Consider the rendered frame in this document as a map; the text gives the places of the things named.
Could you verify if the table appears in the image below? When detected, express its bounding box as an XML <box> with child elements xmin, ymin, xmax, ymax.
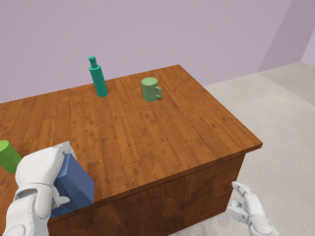
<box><xmin>0</xmin><ymin>64</ymin><xmax>263</xmax><ymax>236</ymax></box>

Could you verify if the sponge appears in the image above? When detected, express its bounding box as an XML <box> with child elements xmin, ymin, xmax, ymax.
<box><xmin>18</xmin><ymin>153</ymin><xmax>95</xmax><ymax>218</ymax></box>

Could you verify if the robot right forearm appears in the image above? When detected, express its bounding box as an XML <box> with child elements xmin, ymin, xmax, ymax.
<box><xmin>248</xmin><ymin>215</ymin><xmax>279</xmax><ymax>236</ymax></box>

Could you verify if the right robot hand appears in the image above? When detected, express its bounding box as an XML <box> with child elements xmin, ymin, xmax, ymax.
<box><xmin>228</xmin><ymin>181</ymin><xmax>266</xmax><ymax>225</ymax></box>

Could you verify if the robot left forearm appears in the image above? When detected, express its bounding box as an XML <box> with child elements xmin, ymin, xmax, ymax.
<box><xmin>2</xmin><ymin>183</ymin><xmax>53</xmax><ymax>236</ymax></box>

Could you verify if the left robot hand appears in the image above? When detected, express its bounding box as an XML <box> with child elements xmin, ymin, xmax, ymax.
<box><xmin>15</xmin><ymin>141</ymin><xmax>77</xmax><ymax>209</ymax></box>

